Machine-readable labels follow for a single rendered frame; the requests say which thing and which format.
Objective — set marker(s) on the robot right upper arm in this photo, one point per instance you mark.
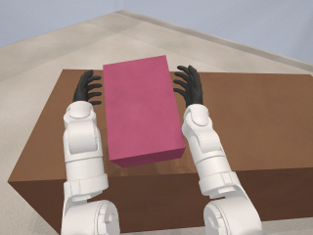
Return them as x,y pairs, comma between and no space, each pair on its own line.
232,216

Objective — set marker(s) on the right robot forearm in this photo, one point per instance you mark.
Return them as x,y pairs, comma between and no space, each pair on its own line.
216,177

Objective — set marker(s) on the robot left upper arm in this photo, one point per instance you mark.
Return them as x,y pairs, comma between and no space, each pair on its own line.
93,218

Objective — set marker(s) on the left robot hand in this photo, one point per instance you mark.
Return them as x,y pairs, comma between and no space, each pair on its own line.
82,88

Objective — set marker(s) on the right robot hand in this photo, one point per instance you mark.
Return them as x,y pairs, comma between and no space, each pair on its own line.
193,93

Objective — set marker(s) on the left robot forearm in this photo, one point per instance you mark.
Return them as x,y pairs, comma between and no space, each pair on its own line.
86,177

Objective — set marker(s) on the pedestal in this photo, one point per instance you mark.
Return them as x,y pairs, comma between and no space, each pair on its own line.
264,122

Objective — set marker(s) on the carton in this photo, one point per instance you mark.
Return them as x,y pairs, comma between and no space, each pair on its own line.
143,123

